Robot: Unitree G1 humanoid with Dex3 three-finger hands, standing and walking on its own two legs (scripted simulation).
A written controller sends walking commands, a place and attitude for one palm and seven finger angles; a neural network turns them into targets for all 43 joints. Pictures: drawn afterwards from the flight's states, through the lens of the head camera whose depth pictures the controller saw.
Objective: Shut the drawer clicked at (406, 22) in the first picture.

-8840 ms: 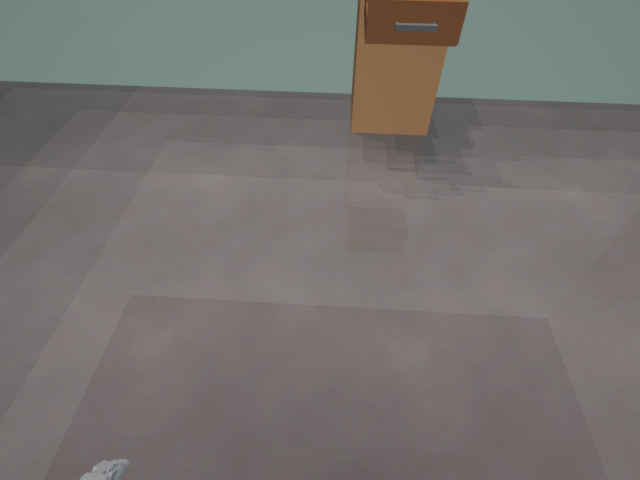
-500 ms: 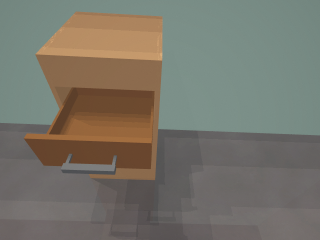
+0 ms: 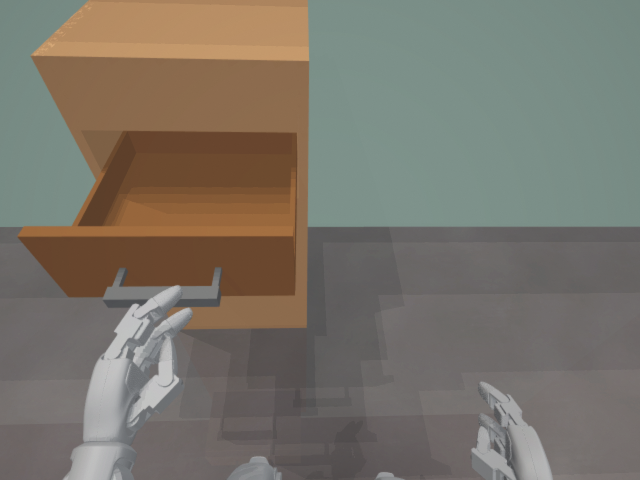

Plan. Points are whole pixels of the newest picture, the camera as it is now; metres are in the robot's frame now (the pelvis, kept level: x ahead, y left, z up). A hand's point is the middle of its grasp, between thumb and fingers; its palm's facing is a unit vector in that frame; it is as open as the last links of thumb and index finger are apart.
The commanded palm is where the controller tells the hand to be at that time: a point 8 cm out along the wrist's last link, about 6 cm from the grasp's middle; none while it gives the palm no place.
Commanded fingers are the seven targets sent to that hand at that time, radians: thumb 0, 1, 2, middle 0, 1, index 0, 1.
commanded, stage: raise the hand and make a fist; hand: left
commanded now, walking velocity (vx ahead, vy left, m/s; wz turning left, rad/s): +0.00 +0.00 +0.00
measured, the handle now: (167, 285) +0.40 +0.25 -0.03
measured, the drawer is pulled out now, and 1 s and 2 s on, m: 0.26 0.26 0.26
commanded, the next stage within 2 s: bring the fist close to the handle in 1.60 s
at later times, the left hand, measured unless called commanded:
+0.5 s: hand (154, 392) +0.22 +0.20 +0.03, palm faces +0.08 -1.00 -0.06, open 4.0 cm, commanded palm +0.17 +0.26 +0.03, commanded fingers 0.00 0.90 0.90 -1.02 -1.19 -1.02 -1.19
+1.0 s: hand (141, 391) +0.21 +0.20 +0.05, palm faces +0.07 -1.00 -0.06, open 3.1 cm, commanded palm +0.18 +0.26 +0.06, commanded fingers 0.00 0.90 0.90 -1.40 -1.60 -1.40 -1.60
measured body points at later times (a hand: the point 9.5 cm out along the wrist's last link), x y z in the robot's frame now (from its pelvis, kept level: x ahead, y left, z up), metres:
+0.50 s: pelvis +0.02 -0.03 -0.03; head +0.08 -0.03 +0.42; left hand +0.21 +0.25 +0.03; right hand +0.20 -0.25 -0.12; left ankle +0.07 +0.11 -0.68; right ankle +0.03 -0.13 -0.68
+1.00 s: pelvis +0.03 +0.00 -0.01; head +0.07 +0.01 +0.44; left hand +0.20 +0.26 +0.06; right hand +0.25 -0.21 -0.07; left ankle +0.07 +0.11 -0.68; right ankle +0.03 -0.13 -0.68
